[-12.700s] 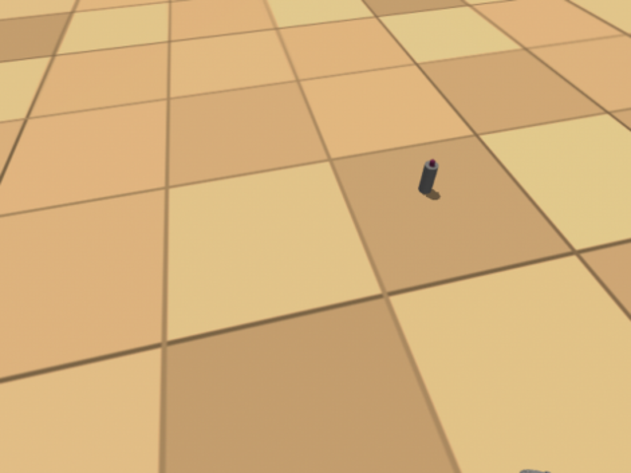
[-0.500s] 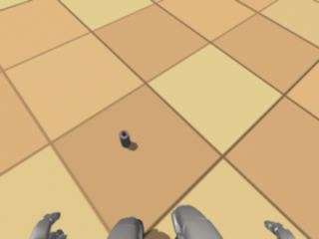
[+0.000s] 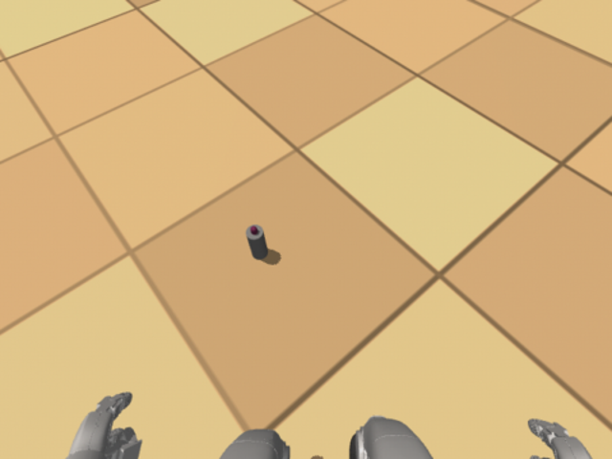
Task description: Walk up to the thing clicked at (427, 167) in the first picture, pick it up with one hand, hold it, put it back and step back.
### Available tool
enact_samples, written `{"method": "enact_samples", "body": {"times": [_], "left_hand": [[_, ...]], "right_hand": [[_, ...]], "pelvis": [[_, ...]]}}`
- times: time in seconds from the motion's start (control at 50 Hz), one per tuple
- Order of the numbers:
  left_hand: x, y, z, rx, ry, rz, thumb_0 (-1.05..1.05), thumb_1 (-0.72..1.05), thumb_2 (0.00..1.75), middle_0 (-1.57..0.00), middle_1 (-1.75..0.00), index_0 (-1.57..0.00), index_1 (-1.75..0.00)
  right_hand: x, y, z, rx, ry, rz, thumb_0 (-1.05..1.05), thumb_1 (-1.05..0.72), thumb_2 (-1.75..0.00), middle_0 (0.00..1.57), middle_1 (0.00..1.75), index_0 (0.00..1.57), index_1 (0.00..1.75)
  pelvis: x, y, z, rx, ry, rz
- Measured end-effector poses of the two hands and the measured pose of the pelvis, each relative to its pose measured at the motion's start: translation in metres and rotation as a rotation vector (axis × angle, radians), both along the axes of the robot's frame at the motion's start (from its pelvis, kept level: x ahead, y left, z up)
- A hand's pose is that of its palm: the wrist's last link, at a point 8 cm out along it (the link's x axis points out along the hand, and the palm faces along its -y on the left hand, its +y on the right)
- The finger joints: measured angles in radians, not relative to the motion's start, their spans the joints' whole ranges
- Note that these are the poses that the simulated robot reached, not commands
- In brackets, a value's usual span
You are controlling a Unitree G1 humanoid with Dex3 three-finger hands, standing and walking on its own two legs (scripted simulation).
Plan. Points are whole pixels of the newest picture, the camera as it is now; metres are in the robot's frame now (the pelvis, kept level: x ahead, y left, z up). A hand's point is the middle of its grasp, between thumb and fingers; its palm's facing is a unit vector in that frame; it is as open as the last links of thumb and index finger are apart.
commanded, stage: walk up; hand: left
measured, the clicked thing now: (256, 240) +0.77 +0.22 -0.67
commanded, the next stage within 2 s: stand in 1.22 s
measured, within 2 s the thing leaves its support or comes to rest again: neither
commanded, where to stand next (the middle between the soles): +0.42 -0.01 m, yaw -3 degrees
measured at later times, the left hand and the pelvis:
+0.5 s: hand out of the picture -0.03 +0.24 -0.14, palm faces +0.02 -0.93 -0.37, open 7.4 cm; pelvis -0.09 -0.02 +0.01, yaw +0 degrees
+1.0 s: hand out of the picture +0.03 +0.24 -0.13, palm faces +0.05 -0.93 -0.35, open 7.4 cm; pelvis -0.06 -0.02 +0.02, yaw +1 degrees
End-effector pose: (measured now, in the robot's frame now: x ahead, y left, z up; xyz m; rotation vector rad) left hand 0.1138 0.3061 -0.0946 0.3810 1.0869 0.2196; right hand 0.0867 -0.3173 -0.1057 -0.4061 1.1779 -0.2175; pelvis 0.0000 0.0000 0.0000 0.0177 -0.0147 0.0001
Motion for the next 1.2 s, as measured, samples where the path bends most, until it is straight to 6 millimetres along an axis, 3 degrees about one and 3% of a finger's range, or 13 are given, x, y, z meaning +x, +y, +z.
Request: {"method": "enact_samples", "body": {"times": [0.16,0.36,0.46,0.56,0.64,0.98,1.2], "left_hand": [[-0.044,-0.005,-0.009,-0.059,0.003,0.033,0.00,0.90,0.90,-0.21,-0.30,-0.20,-0.30],[-0.129,-0.027,-0.010,-0.033,0.098,0.034,0.00,0.90,0.90,-0.21,-0.30,-0.20,-0.30],[-0.152,-0.027,-0.004,-0.037,0.102,0.070,0.01,0.90,0.90,-0.21,-0.30,-0.21,-0.30],[-0.153,-0.019,-0.006,-0.049,0.099,0.086,0.01,0.90,0.90,-0.21,-0.30,-0.21,-0.30],[-0.146,-0.017,-0.006,-0.055,0.094,0.083,0.01,0.90,0.90,-0.21,-0.30,-0.20,-0.30],[-0.097,-0.022,0.000,-0.059,0.033,0.080,0.00,0.90,0.90,-0.21,-0.30,-0.20,-0.30],[-0.095,-0.019,-0.003,-0.061,0.047,0.084,0.00,0.90,0.90,-0.21,-0.30,-0.20,-0.30]], "right_hand": [[-0.053,0.009,0.013,0.004,0.007,0.020,0.01,-0.90,-0.89,0.20,0.30,0.21,0.30],[-0.079,-0.021,0.007,0.034,-0.066,-0.009,0.01,-0.90,-0.89,0.20,0.30,0.20,0.30],[-0.096,-0.022,0.003,0.051,-0.028,-0.009,0.01,-0.90,-0.89,0.20,0.30,0.20,0.30],[-0.113,-0.009,0.001,0.060,0.017,-0.011,0.01,-0.90,-0.89,0.20,0.30,0.20,0.30],[-0.114,0.001,0.003,0.087,0.029,-0.012,0.01,-0.90,-0.89,0.20,0.30,0.20,0.30],[-0.051,0.006,0.011,0.090,-0.052,0.008,0.01,-0.90,-0.89,0.20,0.30,0.20,0.30],[-0.036,0.010,0.015,0.084,-0.068,0.011,0.01,-0.90,-0.89,0.20,0.30,0.20,0.30]], "pelvis": [[-0.043,-0.005,0.006,-0.019,-0.023,0.008],[-0.080,-0.028,0.004,-0.042,-0.033,-0.031],[-0.085,-0.025,0.007,-0.026,-0.025,-0.010],[-0.087,-0.019,0.009,-0.004,-0.029,0.000],[-0.084,-0.021,0.013,-0.017,-0.027,-0.002],[-0.065,-0.021,0.017,-0.025,-0.021,0.018],[-0.061,-0.017,0.017,-0.024,-0.026,0.016]]}}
